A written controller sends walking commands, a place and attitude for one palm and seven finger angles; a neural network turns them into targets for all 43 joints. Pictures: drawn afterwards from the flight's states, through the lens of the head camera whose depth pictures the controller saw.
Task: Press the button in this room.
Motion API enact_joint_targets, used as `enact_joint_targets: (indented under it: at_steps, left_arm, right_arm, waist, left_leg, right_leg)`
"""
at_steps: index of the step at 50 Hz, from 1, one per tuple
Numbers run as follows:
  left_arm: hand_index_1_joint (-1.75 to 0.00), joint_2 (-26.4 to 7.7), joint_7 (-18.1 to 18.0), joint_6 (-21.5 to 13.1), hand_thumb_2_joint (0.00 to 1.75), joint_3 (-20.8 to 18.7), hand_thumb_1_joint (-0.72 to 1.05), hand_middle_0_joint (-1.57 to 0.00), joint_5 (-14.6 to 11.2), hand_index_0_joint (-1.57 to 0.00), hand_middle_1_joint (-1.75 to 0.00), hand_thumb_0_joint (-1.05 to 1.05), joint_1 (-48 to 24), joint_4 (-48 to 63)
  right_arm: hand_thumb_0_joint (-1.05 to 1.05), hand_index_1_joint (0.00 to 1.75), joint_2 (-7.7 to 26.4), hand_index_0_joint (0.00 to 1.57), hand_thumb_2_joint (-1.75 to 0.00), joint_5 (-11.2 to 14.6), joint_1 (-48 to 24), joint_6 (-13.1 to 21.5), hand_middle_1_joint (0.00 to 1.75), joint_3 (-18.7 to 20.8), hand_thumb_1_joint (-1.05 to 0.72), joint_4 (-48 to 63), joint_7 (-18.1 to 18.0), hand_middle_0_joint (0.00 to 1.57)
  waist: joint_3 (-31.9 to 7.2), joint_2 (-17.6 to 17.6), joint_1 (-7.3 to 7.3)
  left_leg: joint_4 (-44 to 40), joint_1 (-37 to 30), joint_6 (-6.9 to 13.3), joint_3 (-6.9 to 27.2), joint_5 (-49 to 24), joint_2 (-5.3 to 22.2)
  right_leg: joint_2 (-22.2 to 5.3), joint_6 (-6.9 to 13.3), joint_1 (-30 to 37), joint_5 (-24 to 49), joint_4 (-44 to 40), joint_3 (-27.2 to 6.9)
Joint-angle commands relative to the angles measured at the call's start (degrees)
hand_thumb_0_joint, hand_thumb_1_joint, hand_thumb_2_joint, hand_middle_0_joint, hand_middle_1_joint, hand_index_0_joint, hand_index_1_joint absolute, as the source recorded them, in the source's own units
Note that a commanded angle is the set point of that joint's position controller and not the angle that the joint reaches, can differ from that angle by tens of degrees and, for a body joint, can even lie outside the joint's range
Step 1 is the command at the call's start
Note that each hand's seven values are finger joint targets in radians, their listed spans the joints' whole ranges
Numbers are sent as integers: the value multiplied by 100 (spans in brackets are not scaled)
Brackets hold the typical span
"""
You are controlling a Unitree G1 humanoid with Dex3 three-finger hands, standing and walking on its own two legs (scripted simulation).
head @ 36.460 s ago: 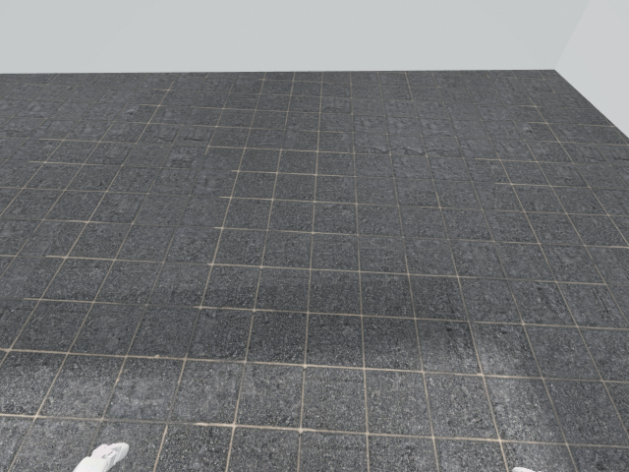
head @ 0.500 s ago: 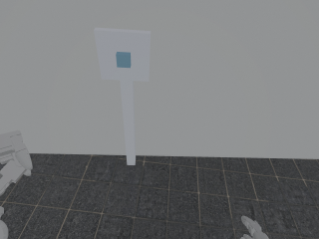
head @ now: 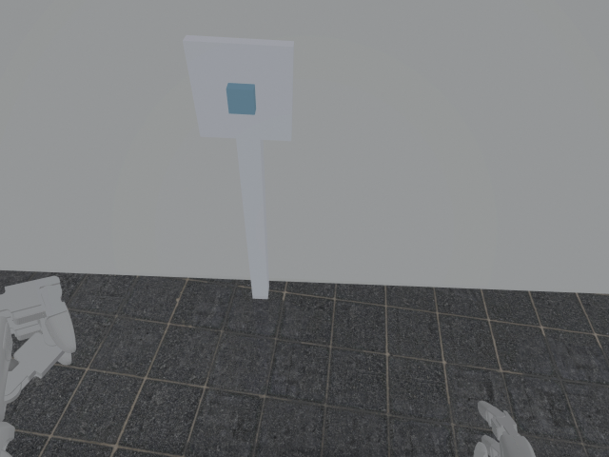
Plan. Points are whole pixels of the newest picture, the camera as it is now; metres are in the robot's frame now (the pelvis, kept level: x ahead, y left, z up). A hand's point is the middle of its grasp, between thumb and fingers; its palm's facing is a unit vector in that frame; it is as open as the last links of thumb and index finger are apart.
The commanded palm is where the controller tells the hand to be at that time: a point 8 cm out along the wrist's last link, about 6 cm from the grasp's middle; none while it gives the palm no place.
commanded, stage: stop stepping back and stand still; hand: left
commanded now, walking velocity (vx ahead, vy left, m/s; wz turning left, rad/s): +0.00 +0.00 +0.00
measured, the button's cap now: (241, 98) +0.78 +0.19 +0.09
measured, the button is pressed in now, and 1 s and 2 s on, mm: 0 0 0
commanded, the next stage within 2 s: let the arm hang, fingers relaxed in 0.46 s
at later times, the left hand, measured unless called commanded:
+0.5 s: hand (47, 326) +0.20 +0.26 +0.16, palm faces +0.34 -0.82 -0.46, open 3.1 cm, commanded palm +0.14 +0.30 +0.18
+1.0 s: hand out of the picture +0.00 +0.22 -0.17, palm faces -0.01 -0.97 -0.24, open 4.2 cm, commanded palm none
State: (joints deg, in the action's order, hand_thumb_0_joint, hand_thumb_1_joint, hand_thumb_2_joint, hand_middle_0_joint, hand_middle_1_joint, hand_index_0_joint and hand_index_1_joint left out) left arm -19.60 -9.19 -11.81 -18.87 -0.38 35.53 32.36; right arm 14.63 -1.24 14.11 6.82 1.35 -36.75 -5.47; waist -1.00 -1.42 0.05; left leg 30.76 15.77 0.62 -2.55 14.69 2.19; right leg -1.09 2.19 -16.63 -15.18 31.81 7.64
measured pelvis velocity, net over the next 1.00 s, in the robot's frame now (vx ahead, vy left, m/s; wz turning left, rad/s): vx -0.02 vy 0.01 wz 0.01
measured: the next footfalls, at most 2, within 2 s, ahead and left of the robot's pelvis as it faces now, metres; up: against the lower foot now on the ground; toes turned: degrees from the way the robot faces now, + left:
none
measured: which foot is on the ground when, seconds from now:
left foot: down 0.00-1.00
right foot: down 0.00-1.00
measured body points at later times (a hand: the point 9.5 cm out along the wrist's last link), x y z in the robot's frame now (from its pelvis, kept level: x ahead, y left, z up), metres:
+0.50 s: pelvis +0.00 +0.02 +0.01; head +0.03 +0.03 +0.46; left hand +0.17 +0.30 +0.18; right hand +0.17 -0.20 -0.08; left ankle +0.02 +0.13 -0.73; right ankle +0.02 -0.09 -0.73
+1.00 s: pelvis -0.02 +0.01 +0.01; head +0.01 +0.02 +0.45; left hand +0.00 +0.27 -0.15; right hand +0.01 -0.25 -0.14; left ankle +0.02 +0.13 -0.73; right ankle +0.02 -0.09 -0.73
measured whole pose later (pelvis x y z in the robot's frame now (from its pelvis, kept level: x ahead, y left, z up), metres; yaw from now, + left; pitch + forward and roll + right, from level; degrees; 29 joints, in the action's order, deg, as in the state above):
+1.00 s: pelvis -0.02 +0.01 +0.01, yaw +1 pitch -1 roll +0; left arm -14.0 -0.5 1.9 0.0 1.0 15.8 -56.0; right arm 14.5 -1.5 14.5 -2.3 -0.4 -57.5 0.5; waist 5.0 -0.8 0.4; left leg 28.1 15.6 0.5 -2.3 11.7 1.0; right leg -1.8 1.5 -15.1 -10.9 26.8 7.6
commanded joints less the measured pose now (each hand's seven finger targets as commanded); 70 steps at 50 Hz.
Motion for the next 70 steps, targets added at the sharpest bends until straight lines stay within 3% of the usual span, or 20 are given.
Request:
enact_joint_targets:
  at_steps: [1,2,7,10,14,21,27,28,29,31,33,36,38,40,42,46,52,58,67,70]
  left_arm:
    - [-150,-1228,-113,-480,90,-890,90,-130,-13,-130,-150,0,-214,1523]
    - [-150,-1334,-106,-486,90,-1000,90,-130,-13,-130,-150,0,-199,1651]
    - [-150,-988,-63,-432,90,-809,90,-130,-118,-130,-150,0,16,1132]
    - [-150,-921,-32,-355,90,-765,90,-130,-171,-130,-150,0,70,876]
    - [-150,-993,-18,-288,90,-825,90,-130,-180,-130,-150,0,74,869]
    - [-150,-1039,-40,-293,90,-792,90,-130,-149,-130,-150,0,-10,1331]
    - [-150,-1014,-53,-312,90,-785,90,-130,-159,-130,-150,0,144,1282]
    - [-150,-512,780,547,90,1345,90,-130,329,-130,-150,0,-826,-3658]
    - [-146,-477,876,977,90,1151,90,-126,225,-126,-146,0,-860,-3826]
    - [-138,-304,894,1111,90,1219,90,-119,222,-119,-138,0,-1082,-3981]
    - [-130,-424,897,1109,90,1275,90,-112,240,-112,-130,0,-1369,-4580]
    - [-118,-712,902,1087,90,1334,90,-101,275,-101,-118,0,-1848,-5668]
    - [-110,-681,887,1142,90,1460,90,-93,221,-93,-110,0,-2149,-6352]
    - [-102,-597,873,1171,90,1578,90,-86,182,-86,-102,0,-2284,-6907]
    - [-94,-616,859,1154,90,1621,90,-79,168,-79,-94,0,-2212,-7372]
    - [-78,-471,840,1127,90,1669,90,-64,119,-64,-78,0,-2132,-8226]
    - [-54,-515,838,1112,90,1608,90,-42,123,-42,-54,0,-2246,-8904]
    - [-30,-567,825,1085,90,1575,90,-20,122,-20,-30,0,-2417,-9283]
    - [-30,-580,805,1084,90,1574,90,-20,117,-20,-30,0,-2605,-9456]
    - [-30,-579,809,1061,90,1573,90,-20,115,-20,-30,0,-2705,-9460]
  right_arm:
    - [0,30,438,20,-90,74,-625,343,30,72,-90,996,8,20]
    - [0,30,417,20,-90,58,-654,333,30,69,-90,1035,9,20]
    - [0,30,391,20,-90,119,-610,299,30,89,-90,1083,100,20]
    - [0,30,373,20,-90,128,-620,226,30,68,-90,1089,133,20]
    - [0,30,344,20,-90,103,-739,142,30,22,-90,1135,113,20]
    - [0,30,345,20,-90,83,-764,164,30,21,-90,1205,69,20]
    - [0,30,371,20,-90,82,-774,178,30,51,-90,1196,60,20]
    - [0,30,1635,20,-90,158,-1067,390,30,424,-90,-280,618,20]
    - [0,30,1294,20,-90,201,-612,-29,30,392,-90,-198,644,20]
    - [0,30,1173,20,-90,135,-619,-205,30,292,-90,-133,628,20]
    - [0,30,1204,20,-90,54,-640,-301,30,198,-90,-137,606,20]
    - [0,30,1214,20,-90,32,-621,-422,30,175,-90,-392,596,20]
    - [0,30,1051,20,-90,2,-567,-544,30,107,-90,-619,603,20]
    - [0,30,924,20,-90,-25,-559,-614,30,38,-90,-835,608,20]
    - [0,30,974,20,-90,-18,-556,-633,30,28,-90,-1004,594,20]
    - [0,30,772,20,-90,9,-353,-671,30,5,-90,-1473,536,20]
    - [0,30,816,20,-90,15,-10,-730,30,100,-90,-1958,492,20]
    - [0,30,790,20,-90,17,139,-701,30,130,-90,-2297,471,20]
    - [0,30,821,20,-90,16,-74,-673,30,110,-90,-2492,468,20]
    - [0,30,824,20,-90,9,-154,-632,30,86,-90,-2530,467,20]
  waist:
    - [-467,1121,24]
    - [-423,1180,50]
    - [-429,306,-32]
    - [-394,30,-50]
    - [-274,46,-19]
    - [-548,438,20]
    - [-388,517,22]
    - [275,626,-264]
    - [-261,728,-148]
    - [-283,763,-111]
    - [-306,-103,-23]
    - [-420,-1137,-28]
    - [-149,-580,-100]
    - [0,230,-92]
    - [-147,752,-18]
    - [-93,902,-2]
    - [254,366,-44]
    - [280,-14,-67]
    - [431,78,-10]
    - [235,150,-10]
  left_leg:
    - [-913,-94,306,876,-1327,695]
    - [-920,-8,268,800,-1327,649]
    - [-396,-12,37,325,-1403,272]
    - [-398,-131,12,323,-1163,226]
    - [-700,-62,66,422,-756,265]
    - [-856,-129,69,459,-1135,297]
    - [-961,6,33,513,-879,291]
    - [-55,486,145,669,-1687,500]
    - [-175,141,95,608,-1993,511]
    - [-452,559,283,968,-1419,739]
    - [-614,746,444,1241,-1259,815]
    - [-233,335,242,800,-832,350]
    - [-203,57,175,613,-600,205]
    - [-523,9,153,636,-456,254]
    - [-823,98,163,744,-347,366]
    - [-1044,67,99,654,129,333]
    - [-1118,-91,122,609,440,348]
    - [-1046,-317,130,500,53,345]
    - [-1300,-271,109,525,-249,439]
    - [-1351,-369,97,546,-580,479]
  right_leg:
    - [-259,-228,500,668,-71,-679]
    - [-244,-225,596,709,-88,-658]
    - [-508,-97,829,1722,-591,-976]
    - [-552,-91,632,1356,-821,-1015]
    - [-448,-143,554,724,-970,-952]
    - [-318,-198,935,1159,-745,-734]
    - [-302,-200,890,946,-836,-701]
    - [-706,-67,-104,1410,-12,-461]
    - [-604,-61,-51,967,-97,-713]
    - [-350,-107,-91,-156,286,-529]
    - [-276,-74,294,-182,246,-649]
    - [-748,146,325,362,-498,-981]
    - [-913,256,-96,-17,-749,-1064]
    - [-786,176,-98,-320,-824,-1014]
    - [-625,85,323,-261,-824,-934]
    - [-640,117,525,-383,-1127,-953]
    - [-659,169,279,-847,-1544,-900]
    - [-744,189,255,-844,-1705,-927]
    - [-681,118,448,-398,-1616,-859]
    - [-705,98,682,42,-1532,-822]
